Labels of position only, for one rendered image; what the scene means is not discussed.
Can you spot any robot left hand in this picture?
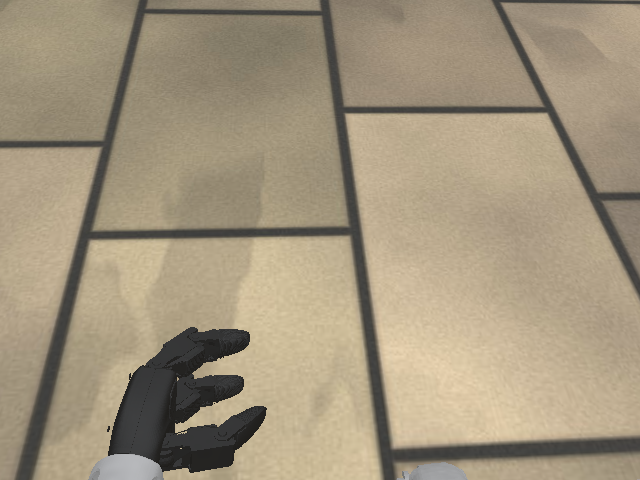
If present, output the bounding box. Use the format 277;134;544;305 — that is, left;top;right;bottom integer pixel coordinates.
107;327;267;473

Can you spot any left robot forearm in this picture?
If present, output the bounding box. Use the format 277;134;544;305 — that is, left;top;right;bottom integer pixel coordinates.
88;454;164;480

